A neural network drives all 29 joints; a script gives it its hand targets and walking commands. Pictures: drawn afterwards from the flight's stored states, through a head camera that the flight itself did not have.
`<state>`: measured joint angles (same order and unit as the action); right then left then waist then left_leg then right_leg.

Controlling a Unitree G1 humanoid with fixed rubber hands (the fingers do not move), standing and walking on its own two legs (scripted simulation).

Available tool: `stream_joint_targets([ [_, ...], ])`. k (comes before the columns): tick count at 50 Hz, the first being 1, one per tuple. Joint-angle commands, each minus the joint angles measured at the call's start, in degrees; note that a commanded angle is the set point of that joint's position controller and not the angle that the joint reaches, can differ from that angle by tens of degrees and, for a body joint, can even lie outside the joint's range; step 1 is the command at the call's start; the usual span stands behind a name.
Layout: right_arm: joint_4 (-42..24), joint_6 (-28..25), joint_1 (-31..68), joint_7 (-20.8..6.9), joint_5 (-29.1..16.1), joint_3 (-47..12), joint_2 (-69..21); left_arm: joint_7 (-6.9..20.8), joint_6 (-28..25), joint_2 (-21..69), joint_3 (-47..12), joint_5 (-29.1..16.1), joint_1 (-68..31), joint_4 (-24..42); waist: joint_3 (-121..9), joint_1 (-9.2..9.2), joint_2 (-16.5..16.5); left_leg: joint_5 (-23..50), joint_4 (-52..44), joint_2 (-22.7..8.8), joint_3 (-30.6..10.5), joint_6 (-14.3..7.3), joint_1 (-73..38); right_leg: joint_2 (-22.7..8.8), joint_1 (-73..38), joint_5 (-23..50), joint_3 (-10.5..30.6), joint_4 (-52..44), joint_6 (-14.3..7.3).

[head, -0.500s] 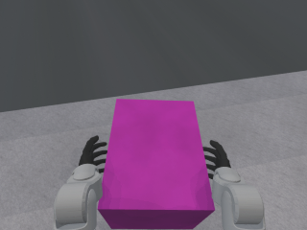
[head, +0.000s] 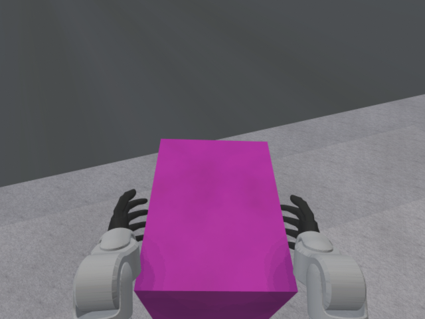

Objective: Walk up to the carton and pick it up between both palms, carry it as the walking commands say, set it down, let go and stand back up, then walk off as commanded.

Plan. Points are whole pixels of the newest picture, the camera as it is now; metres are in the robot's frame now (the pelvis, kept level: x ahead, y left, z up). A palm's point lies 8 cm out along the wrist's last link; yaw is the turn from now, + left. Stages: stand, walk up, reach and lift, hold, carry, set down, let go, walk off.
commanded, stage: carry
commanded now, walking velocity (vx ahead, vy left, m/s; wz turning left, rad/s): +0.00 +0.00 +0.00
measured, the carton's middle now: (212, 227) +0.33 +0.01 +0.02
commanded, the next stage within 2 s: hold in 1.78 s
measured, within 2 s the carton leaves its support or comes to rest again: neither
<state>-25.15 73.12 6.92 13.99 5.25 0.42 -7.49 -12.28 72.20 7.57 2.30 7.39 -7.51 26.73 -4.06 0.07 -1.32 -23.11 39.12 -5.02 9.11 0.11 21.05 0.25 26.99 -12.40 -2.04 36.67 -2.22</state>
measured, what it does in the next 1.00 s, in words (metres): walks backwards: right foot, then left foot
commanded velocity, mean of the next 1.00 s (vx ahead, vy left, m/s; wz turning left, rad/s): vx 0.00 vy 0.00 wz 0.00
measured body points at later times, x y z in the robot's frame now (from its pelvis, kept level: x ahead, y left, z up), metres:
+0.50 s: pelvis -0.07 +0.00 +0.00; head -0.10 -0.01 +0.45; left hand +0.20 +0.15 +0.11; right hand +0.19 -0.16 +0.09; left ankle +0.00 +0.13 -0.72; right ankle +0.00 -0.09 -0.71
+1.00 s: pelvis -0.11 +0.02 +0.00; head -0.11 +0.04 +0.45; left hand +0.18 +0.16 +0.07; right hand +0.17 -0.14 +0.07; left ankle -0.10 +0.09 -0.72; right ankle -0.01 -0.09 -0.72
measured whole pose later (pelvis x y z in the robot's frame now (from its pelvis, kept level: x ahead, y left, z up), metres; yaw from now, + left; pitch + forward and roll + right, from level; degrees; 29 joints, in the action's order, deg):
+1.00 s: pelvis -0.11 +0.02 +0.00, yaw -3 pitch +3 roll +0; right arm -11.8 58.3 7.3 9.4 6.4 4.2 -7.5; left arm -9.3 59.2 7.5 4.5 7.4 -7.8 14.4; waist -5.0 0.6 1.7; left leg -18.7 36.3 1.3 5.2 -4.0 21.3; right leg 1.4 27.8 -5.9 -1.9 30.1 -2.7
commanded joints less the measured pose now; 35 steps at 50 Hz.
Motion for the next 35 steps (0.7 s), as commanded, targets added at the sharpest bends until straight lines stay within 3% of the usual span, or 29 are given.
stream_joint_targets([
  [1, -12.4, -2.4, 33.0, -15.5, -23.9, -35.0, -57.5, 16.3, -0.7, 56.3, -33.4, -24.9, -23.1, 4.9, -18.7, -0.24, 7.9, 1.5, -3.5, 1.2, -3.5, -1.0, -6.7, -10.5, -8.6, -1.1, 12.3, -16.9, -1.8],
  [2, -11.9, -2.2, 33.1, -15.5, -23.9, -35.3, -57.7, 16.3, -0.7, 56.0, -32.6, -24.5, -23.0, 4.5, -19.0, -0.10, 10.1, 1.2, -3.0, 1.3, -3.5, -1.0, -7.4, -10.6, -8.0, -2.9, 13.6, -18.1, -2.1],
  [7, -10.6, -2.3, 33.8, -15.9, -23.1, -34.8, -56.5, 16.6, -0.6, 55.5, -32.0, -23.5, -22.5, 2.9, -17.3, -0.12, 12.1, 0.5, -1.0, 3.2, -2.9, -1.8, -8.3, -9.6, -3.6, -15.4, 13.6, -22.8, -0.9],
  [9, -9.8, -2.1, 33.8, -15.8, -22.3, -33.9, -55.6, 16.5, -0.6, 55.0, -32.0, -23.4, -22.8, 2.5, -15.0, -0.01, 13.5, -0.8, -2.2, 4.8, -1.7, -1.8, -10.2, -8.6, -0.3, -19.1, 13.8, -26.0, 0.8],
  [11, -9.6, -2.1, 34.1, -15.8, -21.7, -33.2, -54.4, 16.5, -0.4, 53.8, -31.2, -22.9, -22.4, 1.3, -15.3, -0.29, 17.4, -2.4, -3.0, 6.2, 0.0, -2.9, -12.8, -6.8, 1.7, -21.3, 10.7, -27.8, 4.1],
  [14, 0.4, -3.9, 33.5, -16.4, -18.7, -28.0, -50.9, 16.6, -2.3, 49.5, -27.8, -19.1, -23.8, -6.7, -14.5, -1.03, 10.6, -4.5, -10.5, 5.4, -0.3, -3.9, -14.2, -2.9, 2.6, -18.3, 4.6, -21.6, 6.9],
  [15, 4.1, -5.0, 32.5, -16.5, -17.2, -25.8, -49.5, 16.7, -3.3, 48.4, -27.2, -18.2, -24.7, -9.5, -14.0, -1.30, 5.8, -8.0, -15.3, 2.2, -4.2, -4.8, -13.4, -1.4, 2.9, -15.6, 2.6, -18.1, 8.1],
  [16, -0.4, -5.1, 31.8, -16.4, -18.8, -28.2, -51.3, 16.5, -3.4, 50.8, -30.2, -20.2, -25.5, -4.2, -13.4, -1.38, 2.1, -11.2, -19.6, -1.1, -7.6, -5.7, -13.1, 0.6, 3.2, -11.2, 0.5, -13.9, 9.3],
  [17, -7.8, -4.9, 32.7, -16.3, -21.5, -31.8, -53.9, 16.7, -3.0, 54.3, -33.6, -23.0, -25.7, 2.8, -14.5, -0.97, -1.6, -13.9, -23.2, -5.7, -12.1, -7.4, -8.3, 2.1, -0.8, -7.3, -1.6, -4.3, 8.4],
  [18, -4.2, -5.2, 33.5, -16.6, -20.5, -30.0, -52.6, 16.5, -3.6, 52.4, -32.0, -21.4, -26.8, 0.2, -13.8, -0.10, -6.9, -15.7, -25.1, -10.9, -16.9, -8.4, -0.5, 2.1, -5.0, -6.2, -1.4, 5.7, 5.0],
  [19, -3.7, -5.7, 33.9, -16.7, -19.8, -29.0, -51.5, 16.3, -4.1, 51.9, -31.6, -20.9, -28.1, -0.1, -12.9, 0.23, -8.4, -14.8, -25.9, -12.5, -15.9, -9.1, 3.1, 1.9, -5.0, -6.8, -2.3, 10.5, 3.9],
  [20, 1.4, -6.4, 33.9, -16.9, -18.0, -26.5, -49.5, 16.3, -5.1, 49.5, -28.8, -18.9, -28.6, -4.0, -12.1, 0.66, -7.5, -15.0, -26.8, -13.6, -14.7, -8.9, 7.7, 1.2, -6.7, -6.7, -2.1, 14.7, 3.5],
  [22, -0.7, -7.1, 34.0, -16.9, -18.7, -27.9, -50.4, 15.9, -5.9, 50.7, -29.5, -19.5, -27.8, -3.0, -11.6, 1.58, -4.9, -9.5, -22.2, -12.0, -10.0, -6.7, 8.6, -1.3, -8.1, -5.8, -0.7, 12.7, 2.4],
  [23, -1.5, -6.9, 33.1, -16.4, -18.8, -28.5, -49.5, 15.6, -5.6, 50.1, -29.5, -19.5, -25.2, -3.7, -10.6, 2.06, -3.4, -9.0, -18.9, -9.9, -8.4, -5.5, 7.5, -1.3, -7.7, -4.8, -0.2, 5.6, 2.1],
  [24, 2.7, -7.3, 32.2, -16.3, -16.7, -26.4, -47.3, 15.8, -6.0, 47.6, -27.2, -18.3, -25.1, -7.4, -10.3, 2.17, -0.1, -7.4, -14.6, -7.4, -7.2, -4.3, 6.8, -1.6, -8.5, -3.6, 1.5, -2.4, 1.2],
  [25, -6.1, -6.4, 30.7, -15.8, -20.0, -31.6, -51.6, 15.7, -5.0, 51.3, -32.2, -22.0, -25.0, 1.7, -10.5, 1.73, 6.8, -5.0, -6.0, -2.9, -3.9, -3.0, 5.4, -5.5, -8.5, -6.8, 8.7, -13.9, 0.3],
  [26, 2.0, -6.9, 28.7, -15.4, -16.1, -27.4, -47.3, 15.9, -5.5, 46.0, -28.5, -19.4, -24.8, -5.6, -13.0, 0.93, 14.2, -2.7, 3.3, 1.6, -3.6, -1.9, 5.0, -10.5, -9.0, -11.5, 18.2, -20.2, -1.4],
  [27, 6.9, -7.8, 29.0, -15.0, -13.2, -24.3, -42.6, 16.3, -6.5, 42.4, -25.1, -16.8, -21.5, -12.3, -11.9, 1.14, 18.2, -5.6, 13.0, 3.5, -4.5, -0.6, 5.7, -15.3, -5.2, -17.3, 24.5, -23.5, -4.0],
  [28, 13.6, -9.5, 28.9, -15.2, -10.0, -21.1, -39.8, 16.8, -8.1, 39.8, -22.2, -14.3, -20.9, -19.1, -11.7, 1.04, 15.8, -5.5, 18.7, 4.1, -7.9, -0.8, 8.0, -15.7, -5.0, -13.0, 23.9, -22.4, -5.8],
  [29, 9.9, -10.7, 30.4, -15.7, -11.3, -23.2, -41.8, 17.2, -9.6, 42.2, -23.8, -15.7, -23.7, -15.7, -11.9, 1.43, 13.7, -3.8, 22.9, 5.9, -9.1, -1.1, 8.0, -14.7, -2.8, -21.2, 22.5, -25.0, -5.1],
  [30, 7.9, -11.7, 32.6, -15.9, -12.8, -25.3, -44.8, 17.5, -10.7, 44.4, -24.8, -16.9, -25.7, -13.3, -11.9, 1.27, 12.3, -1.0, 21.8, 5.7, -10.7, -1.5, 7.7, -13.1, -3.3, -21.9, 18.8, -25.0, -3.2],
  [31, 4.2, -12.9, 33.7, -16.3, -14.0, -27.2, -48.0, 17.9, -12.0, 48.2, -26.6, -18.4, -28.1, -9.5, -13.8, 0.77, 11.2, 0.0, 20.2, 5.3, -10.0, -2.3, 6.6, -11.8, -5.2, -17.7, 16.5, -23.7, -3.0],
  [32, 2.8, -13.7, 33.5, -16.0, -15.2, -28.3, -50.1, 17.8, -12.5, 50.1, -27.8, -19.0, -28.4, -6.5, -14.3, 0.52, 9.0, -0.5, 14.0, 4.5, -9.5, -2.5, 7.5, -11.0, -10.1, -8.3, 15.6, -21.2, -3.4],
  [34, -4.9, -13.4, 33.1, -15.9, -19.2, -32.5, -53.8, 17.1, -12.5, 54.0, -31.7, -21.3, -28.0, 1.6, -18.5, 0.59, 8.2, -4.3, 7.6, 5.0, -8.2, -2.6, 7.2, -11.8, -17.2, 8.6, 15.8, -17.5, -5.7],
  [35, -0.7, -13.7, 31.3, -16.1, -17.7, -30.2, -51.6, 16.8, -12.9, 51.9, -29.5, -19.2, -25.8, -3.0, -20.7, 0.69, 8.0, -5.1, 3.9, 4.4, -8.7, -2.8, 6.1, -12.5, -20.4, 14.7, 16.1, -16.1, -6.8],
])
